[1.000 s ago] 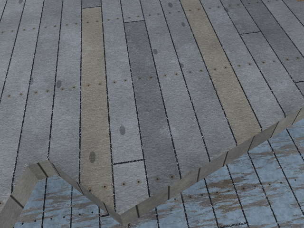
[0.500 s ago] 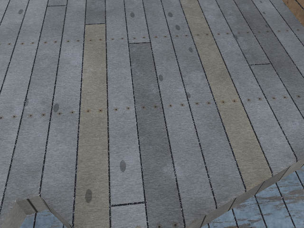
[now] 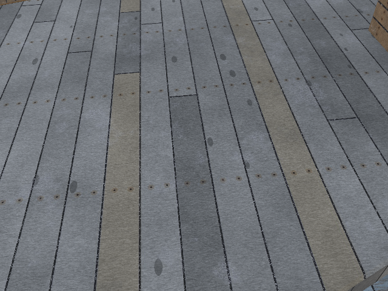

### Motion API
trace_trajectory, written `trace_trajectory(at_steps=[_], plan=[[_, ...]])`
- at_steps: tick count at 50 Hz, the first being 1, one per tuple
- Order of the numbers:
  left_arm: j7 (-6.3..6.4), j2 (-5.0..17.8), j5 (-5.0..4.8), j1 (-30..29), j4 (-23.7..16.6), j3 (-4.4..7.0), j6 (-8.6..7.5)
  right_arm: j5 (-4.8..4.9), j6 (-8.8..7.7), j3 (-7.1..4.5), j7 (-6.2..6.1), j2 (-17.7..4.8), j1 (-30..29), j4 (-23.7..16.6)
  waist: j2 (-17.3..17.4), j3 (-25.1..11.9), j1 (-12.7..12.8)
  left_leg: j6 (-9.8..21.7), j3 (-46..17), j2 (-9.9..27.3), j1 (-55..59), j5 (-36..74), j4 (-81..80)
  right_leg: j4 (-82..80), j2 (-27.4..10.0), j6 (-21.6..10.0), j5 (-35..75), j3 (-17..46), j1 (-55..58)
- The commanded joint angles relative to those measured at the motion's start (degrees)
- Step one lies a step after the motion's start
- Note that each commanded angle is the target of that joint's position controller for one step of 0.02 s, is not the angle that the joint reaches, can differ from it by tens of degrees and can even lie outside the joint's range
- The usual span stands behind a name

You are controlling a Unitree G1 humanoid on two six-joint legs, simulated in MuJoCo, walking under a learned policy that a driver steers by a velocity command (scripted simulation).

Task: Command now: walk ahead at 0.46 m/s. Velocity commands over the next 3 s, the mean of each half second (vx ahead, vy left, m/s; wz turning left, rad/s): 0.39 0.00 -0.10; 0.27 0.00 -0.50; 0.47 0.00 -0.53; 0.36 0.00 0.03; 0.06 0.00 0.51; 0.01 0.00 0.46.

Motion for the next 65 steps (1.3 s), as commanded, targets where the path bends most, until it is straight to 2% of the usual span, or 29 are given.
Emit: trace_trajectory(at_steps=[1, 6, 9, 14, 15, 16, 20, 21, 22, 25, 26, 27, 29, 30, 34, 35, 36, 41, 42, 43, 44, 45, 49, 50, 51, 52, 53, 58, 65], plan=[[0.43, 6.57, 1.02, 9.95, 0.91, 0.77, -1.08, 0.13, -0.16, 0.10, -0.70, -0.47, -10.01, -5.85, -8.35, 10.29, 2.54, 0.13, 2.07, -0.14, -30.59, -9.92, 25.86, -5.53, -19.60, -13.84, 7.39, 18.60, 11.56], [0.58, 6.90, 2.33, 10.37, 1.31, -0.01, -1.91, 1.85, -0.58, 3.52, -2.58, 3.32, -24.88, -18.09, -4.65, 15.16, 2.50, 5.78, -2.30, 0.68, -58.64, -27.94, 47.46, -4.94, -22.54, -9.40, 2.47, 15.49, 13.30], [1.71, 6.02, -0.67, 7.16, 2.66, -1.28, -1.17, 1.61, 0.10, 6.46, -1.40, 5.45, -30.18, -25.70, -3.52, 15.89, -0.35, 6.84, 2.70, 3.33, -40.99, -23.38, 24.53, -16.62, -17.71, -5.85, 8.15, 7.83, -4.23], [-0.40, 19.49, -4.40, -0.36, -3.41, 1.95, -1.44, 2.25, 0.66, 3.41, -0.89, -0.50, 8.34, -14.49, -14.44, -13.62, -16.71, 9.13, 7.06, -8.39, 26.68, -1.21, -11.52, 19.98, -15.92, -3.59, 99.33, -1.39, -4.01], [-1.17, 15.34, -3.51, 3.29, -3.16, 1.83, -1.87, -0.03, -0.21, 0.97, -0.96, -7.77, 12.31, -12.49, -11.77, -16.79, -15.67, 12.35, -12.56, 0.17, 35.26, -1.08, -18.92, 40.39, -12.75, -0.96, 69.86, 3.12, -8.59], [-2.82, 5.74, -4.46, 5.90, -6.48, 0.85, -1.97, 0.44, -0.37, -1.57, -1.70, -15.72, 16.81, -8.00, 13.63, -23.30, -11.31, 16.68, -46.73, 19.31, 45.40, 25.07, -40.19, 70.22, 4.42, 3.70, -4.98, 5.85, -25.52], [-1.00, 2.40, 0.35, -4.01, -12.73, 1.34, 0.99, 1.60, -1.78, 0.68, -1.47, -0.93, 0.35, -5.19, -5.15, -0.16, -0.17, 9.34, -27.83, 14.56, 16.06, 16.08, -40.38, 76.75, -5.24, -0.35, 2.98, 9.43, -34.71], [1.30, -1.04, 2.13, 12.21, -9.07, 0.18, -0.40, 12.20, -6.50, 0.66, 2.64, -0.55, -1.34, -9.11, -2.41, -7.32, 7.51, 2.77, -32.14, 18.31, 10.47, 6.75, -44.26, 91.46, -7.17, 1.10, -8.68, 4.20, -31.36], [3.05, -2.16, 2.19, 10.79, -10.48, -1.36, -0.69, 13.29, -8.10, 0.32, 3.70, -2.13, -3.66, -7.81, -2.05, -2.53, 6.17, 0.77, -27.23, 16.40, 4.49, 1.47, -46.09, 93.78, -9.03, 1.83, -9.23, 1.65, -31.98], [4.36, -0.65, -2.62, -6.65, -20.38, -2.49, -2.08, 10.05, -8.68, -0.52, 4.77, -3.67, -6.03, -6.49, -3.77, 2.91, 5.68, -3.09, -8.74, 9.30, 5.33, 0.37, -47.47, 89.28, -10.81, 2.90, -10.54, -0.31, -41.15], [2.14, 4.56, -5.96, -16.73, -20.68, -0.39, 1.20, -1.26, -6.24, 2.43, 1.95, 4.08, -0.39, -1.68, 3.17, 4.00, -1.97, -0.67, -1.84, 6.86, 13.69, 16.51, -52.20, 76.16, -7.59, -1.47, 5.69, 9.59, -46.57], [1.38, 7.11, -4.88, -16.75, -22.94, 0.07, 2.38, -2.48, -4.74, 2.68, 0.31, 3.39, 0.53, -2.20, 7.53, 3.42, -0.97, 0.09, 4.41, 5.41, 14.57, 22.67, -55.06, 64.77, -6.65, -1.24, 12.17, 6.82, -44.52], [0.72, 7.11, -3.03, -15.56, -23.55, 0.69, 3.00, -0.67, -3.42, 2.48, -2.94, -0.59, -2.72, -4.19, 11.38, 1.76, 1.30, 1.79, 10.70, 4.14, 17.35, 41.81, -55.48, 52.39, -4.02, 0.73, 15.64, 1.08, -39.03], [0.85, 4.89, -3.39, -13.19, -24.34, -0.03, 0.38, 6.87, -5.42, 2.16, -0.95, -2.39, -2.47, -10.27, 0.42, -3.36, 2.63, -1.03, 10.20, 6.30, 23.69, 44.18, -55.13, 55.38, -4.17, 3.45, 1.89, -6.47, -38.06], [-1.37, 3.48, -4.70, -24.50, -27.66, 0.43, 0.30, 6.11, -6.43, 1.53, 0.56, -3.66, 8.39, -9.54, 2.69, 0.50, -7.61, -0.37, 8.84, 11.74, 33.29, 38.25, -55.11, 48.92, -10.54, 2.67, 0.24, -5.58, -45.30], [-3.25, 3.45, -3.45, -26.56, -28.42, 0.30, 1.51, -0.52, -4.32, 0.76, -3.00, -7.78, 6.83, -7.76, 4.97, 4.26, -6.62, 1.83, 6.26, 7.71, 33.65, 32.39, -57.28, 40.72, -9.00, 0.00, 16.29, 1.92, -48.01], [-4.04, 4.19, -3.18, -25.80, -28.19, 1.04, 2.24, -1.95, -3.23, 0.46, -4.36, -9.11, 5.97, -9.14, 1.52, 3.08, -5.84, 2.73, 6.75, 9.03, 37.11, 27.99, -58.47, 37.60, -6.99, -0.50, 18.19, 0.35, -48.11], [-5.43, 5.40, -3.19, -28.92, -31.07, 1.54, 4.31, 3.30, -1.48, -1.35, -4.21, -11.63, 2.48, -11.57, -1.80, 4.53, -6.20, 7.31, 6.54, 16.26, 45.24, 32.49, -60.11, 31.62, -8.44, 0.60, 6.05, -0.31, -48.08], [-5.76, 7.88, -3.97, -27.49, -28.20, 2.49, 3.32, 6.89, -1.92, 0.55, -0.32, -2.69, 12.91, -9.32, -6.62, 3.49, -8.83, 3.27, 10.70, 16.41, 52.15, 35.77, -59.65, 34.07, -4.24, -1.89, -3.71, -10.35, -49.88], [-6.01, 4.51, -4.85, -29.28, -28.08, 1.48, 3.33, 6.95, -2.55, 0.47, 1.13, -3.41, 16.23, -8.12, -1.10, 5.87, -11.99, 2.26, 10.52, 15.33, 52.24, 35.59, -59.16, 32.55, -5.66, -2.94, -3.85, -9.27, -50.02], [-6.27, 3.03, -4.73, -33.21, -32.86, 0.82, 3.12, 2.87, -1.97, -2.35, -1.60, -14.85, 6.84, -9.67, 1.24, 7.98, -6.93, 4.16, 6.93, 14.41, 46.22, 43.61, -56.96, 25.84, -8.98, -2.88, 2.77, -0.80, -44.73], [-6.22, 4.49, -4.30, -31.37, -32.33, 1.41, 3.31, 1.89, -1.44, -2.88, -2.97, -16.43, 2.41, -11.32, 0.74, 5.06, -4.49, 4.75, 10.44, 13.45, 47.01, 52.76, -54.45, 24.83, -4.90, -2.09, 2.72, -4.62, -39.86], [-3.99, 11.65, -4.21, -15.03, -28.51, 5.25, 4.16, 5.35, 0.16, -3.13, -2.77, -15.31, -0.67, -12.82, 2.97, -3.64, 4.42, 5.44, 14.77, 10.50, 40.40, 58.96, -32.15, 13.55, 2.69, -5.68, 1.64, -8.44, -13.86], [-3.13, 16.07, -3.86, -5.58, -26.45, 7.29, 4.35, 4.88, -0.43, -2.62, -2.65, -13.46, -1.26, -13.73, 1.15, -7.31, 8.67, 3.52, 13.47, 8.28, 26.38, 40.19, -18.27, 12.47, -1.24, -8.90, 1.58, 0.62, 3.09], [-2.37, 22.93, -3.14, -4.94, -27.10, 8.59, 4.11, 3.36, -2.68, -0.56, -2.17, -6.35, -2.55, -18.23, -15.13, -7.94, 5.00, -0.92, 12.17, -3.30, -4.47, -7.97, 4.69, 9.58, -17.34, -20.19, -5.15, 31.35, 21.00], [-2.45, 19.10, -1.88, -6.85, -29.10, 6.74, 2.85, 3.79, -5.97, -0.09, -0.85, -7.32, -5.26, -19.79, -9.30, -14.13, 5.13, 0.09, -4.73, -5.56, -14.16, -16.19, 14.69, 1.17, -22.79, -24.14, -10.48, 50.23, 23.29], [-2.45, 14.65, -1.75, -7.88, -29.38, 5.44, 2.03, 5.59, -7.86, -0.34, 0.31, -9.19, -8.92, -21.42, -5.66, -9.10, 5.60, 1.44, -8.10, -1.81, -17.06, -11.73, 12.85, 0.06, -21.50, -20.80, -6.81, 41.32, 18.98], [-1.91, 12.24, -2.24, -16.14, -30.50, 3.58, 0.08, 2.70, -5.97, -0.99, -0.66, -11.19, -2.16, -20.27, -0.36, 0.78, -4.02, -2.58, -6.47, 3.21, -3.15, -1.14, -5.89, -2.50, -12.71, -15.30, 13.68, 22.50, -7.53], [-0.80, 15.67, -2.61, -7.95, -28.53, 4.57, 0.76, 3.35, -5.23, 1.01, -0.48, -6.34, -15.68, -22.75, -7.11, 3.09, 2.29, -4.56, -3.12, -2.01, 5.52, 13.78, -37.00, 0.61, -8.09, -9.85, 7.86, 17.84, -14.87]])
Next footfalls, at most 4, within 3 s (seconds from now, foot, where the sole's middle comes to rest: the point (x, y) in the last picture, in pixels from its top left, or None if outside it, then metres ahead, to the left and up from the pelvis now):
0.28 left None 0.38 0.15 -0.63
1.00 right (237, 272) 0.56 -0.06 -0.63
1.46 left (218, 184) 0.92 -0.01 -0.63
1.88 right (307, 178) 0.95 -0.35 -0.63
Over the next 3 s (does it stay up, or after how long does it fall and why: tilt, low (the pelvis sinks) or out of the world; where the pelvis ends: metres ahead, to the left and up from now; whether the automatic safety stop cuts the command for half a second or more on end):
stays up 0.93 -0.20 0.15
